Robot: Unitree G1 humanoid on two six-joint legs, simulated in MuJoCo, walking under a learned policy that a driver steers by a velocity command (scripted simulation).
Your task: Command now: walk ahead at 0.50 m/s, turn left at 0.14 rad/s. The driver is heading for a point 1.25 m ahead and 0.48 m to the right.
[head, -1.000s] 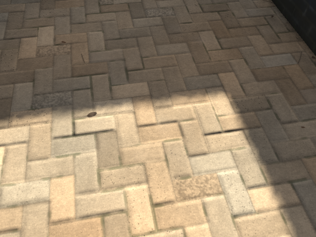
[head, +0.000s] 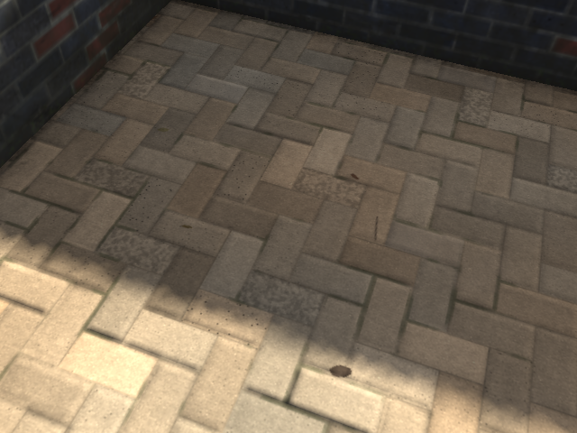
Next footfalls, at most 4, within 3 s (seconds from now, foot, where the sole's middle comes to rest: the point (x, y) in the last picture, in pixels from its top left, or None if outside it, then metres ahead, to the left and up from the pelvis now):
0.28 right None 0.32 -0.12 -0.78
0.78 left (293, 369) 0.64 -0.02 -0.78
1.32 right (421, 330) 0.75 -0.35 -0.78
1.86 left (432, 234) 1.07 -0.44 -0.78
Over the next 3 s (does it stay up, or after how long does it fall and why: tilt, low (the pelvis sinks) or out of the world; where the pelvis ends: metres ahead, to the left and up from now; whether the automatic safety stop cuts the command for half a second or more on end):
stays up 1.05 -0.47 -0.02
